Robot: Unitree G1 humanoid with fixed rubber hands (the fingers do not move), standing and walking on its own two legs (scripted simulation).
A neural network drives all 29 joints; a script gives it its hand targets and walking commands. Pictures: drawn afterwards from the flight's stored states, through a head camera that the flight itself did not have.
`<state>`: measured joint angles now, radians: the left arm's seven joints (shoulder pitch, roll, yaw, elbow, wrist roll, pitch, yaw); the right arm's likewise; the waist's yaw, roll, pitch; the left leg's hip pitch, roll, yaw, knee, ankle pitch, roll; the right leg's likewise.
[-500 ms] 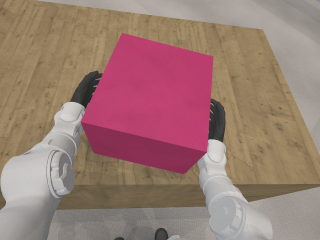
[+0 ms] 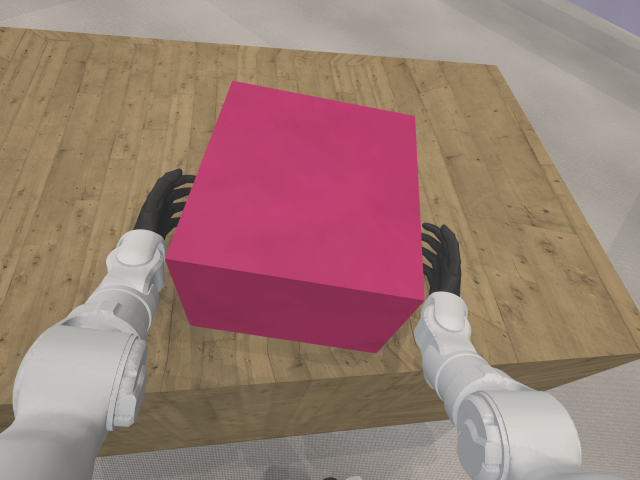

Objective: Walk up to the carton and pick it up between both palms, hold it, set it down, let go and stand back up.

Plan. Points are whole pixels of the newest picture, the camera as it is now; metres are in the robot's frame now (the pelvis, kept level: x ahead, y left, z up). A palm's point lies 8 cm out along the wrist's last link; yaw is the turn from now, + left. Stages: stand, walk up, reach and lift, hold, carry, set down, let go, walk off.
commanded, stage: set down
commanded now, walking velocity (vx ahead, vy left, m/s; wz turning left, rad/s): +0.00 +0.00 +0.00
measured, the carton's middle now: (305, 218) +0.47 -0.04 +0.02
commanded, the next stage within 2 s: none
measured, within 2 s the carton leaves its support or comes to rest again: neither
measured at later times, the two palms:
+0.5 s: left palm (123, 169) +0.46 +0.16 +0.13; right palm (482, 250) +0.36 -0.22 +0.10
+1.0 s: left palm (97, 159) +0.45 +0.18 +0.16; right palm (491, 239) +0.36 -0.22 +0.12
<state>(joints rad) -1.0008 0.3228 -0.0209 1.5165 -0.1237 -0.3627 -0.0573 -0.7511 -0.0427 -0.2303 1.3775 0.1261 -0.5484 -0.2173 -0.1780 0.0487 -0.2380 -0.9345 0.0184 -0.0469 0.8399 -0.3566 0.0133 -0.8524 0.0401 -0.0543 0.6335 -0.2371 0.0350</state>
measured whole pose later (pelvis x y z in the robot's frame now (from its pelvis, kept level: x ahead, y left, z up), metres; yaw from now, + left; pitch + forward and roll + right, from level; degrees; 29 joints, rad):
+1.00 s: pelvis -0.01 -0.02 +0.04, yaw -1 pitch +5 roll -2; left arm -0.90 0.47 -0.02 1.12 -0.28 0.09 -0.16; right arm -0.63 -0.08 0.01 0.77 0.32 0.03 -0.35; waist -0.12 0.01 -0.05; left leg -0.36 0.02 -0.01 0.54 -0.28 0.02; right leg -0.34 0.04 0.00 0.41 -0.16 0.00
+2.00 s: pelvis -0.01 +0.02 +0.04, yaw -4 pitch -7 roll -3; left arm 0.09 0.42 -0.03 0.23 -0.32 0.05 -0.14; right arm 0.24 -0.04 -0.04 0.05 0.19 0.08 -0.27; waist 0.04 0.02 0.12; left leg -0.08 -0.01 0.07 0.51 -0.30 0.08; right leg -0.08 0.01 0.05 0.38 -0.17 0.04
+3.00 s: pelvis +0.03 +0.00 +0.04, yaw -2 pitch -8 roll -3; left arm 0.34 0.41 -0.04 0.20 -0.25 -0.08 -0.15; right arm 0.38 -0.05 0.00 0.27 0.14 -0.20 -0.21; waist 0.04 0.02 0.12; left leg 0.00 0.00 0.03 0.47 -0.33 0.05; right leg 0.01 0.02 0.02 0.35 -0.21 0.03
